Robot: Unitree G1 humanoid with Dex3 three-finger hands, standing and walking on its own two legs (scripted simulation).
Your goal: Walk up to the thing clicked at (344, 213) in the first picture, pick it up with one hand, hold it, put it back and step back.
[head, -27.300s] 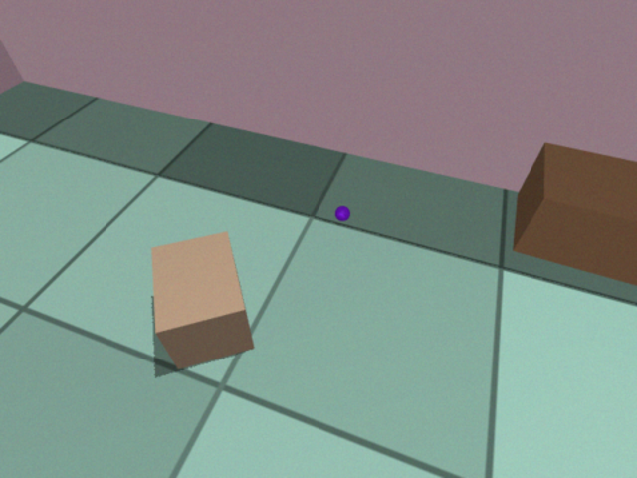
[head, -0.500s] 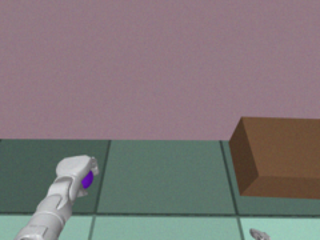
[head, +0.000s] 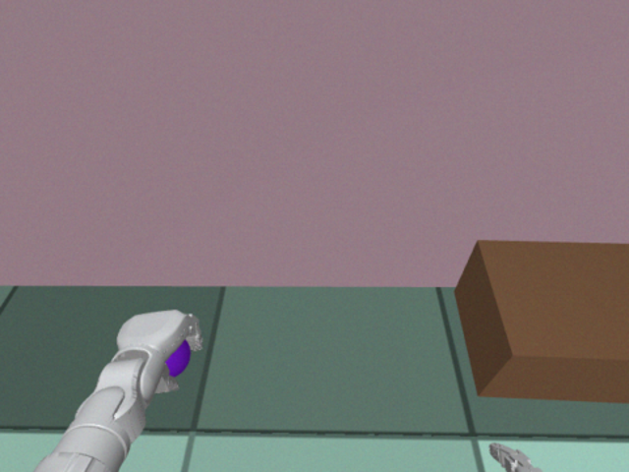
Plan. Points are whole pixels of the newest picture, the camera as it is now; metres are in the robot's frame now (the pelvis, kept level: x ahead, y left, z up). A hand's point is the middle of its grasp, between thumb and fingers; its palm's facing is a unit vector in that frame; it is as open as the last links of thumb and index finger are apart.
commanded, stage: hold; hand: left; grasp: from above
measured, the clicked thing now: (166, 355) +0.32 +0.23 -0.07
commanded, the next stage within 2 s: crouch in 1.06 s
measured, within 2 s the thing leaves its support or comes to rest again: neither
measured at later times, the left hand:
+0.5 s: hand (161, 373) +0.28 +0.22 -0.04, palm faces -0.44 -0.08 -0.89, open 8.0 cm
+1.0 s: hand (158, 373) +0.28 +0.22 -0.04, palm faces -0.45 -0.07 -0.89, open 8.0 cm
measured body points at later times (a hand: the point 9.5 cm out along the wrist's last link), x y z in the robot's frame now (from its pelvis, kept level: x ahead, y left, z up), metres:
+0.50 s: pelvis -0.01 +0.00 +0.00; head -0.01 -0.02 +0.45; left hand +0.30 +0.22 +0.01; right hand +0.13 -0.26 -0.11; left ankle +0.01 +0.13 -0.73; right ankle +0.00 -0.14 -0.73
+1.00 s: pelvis -0.01 +0.00 +0.01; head +0.00 -0.02 +0.46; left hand +0.30 +0.22 +0.01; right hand +0.14 -0.26 -0.11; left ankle +0.01 +0.13 -0.73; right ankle +0.00 -0.14 -0.73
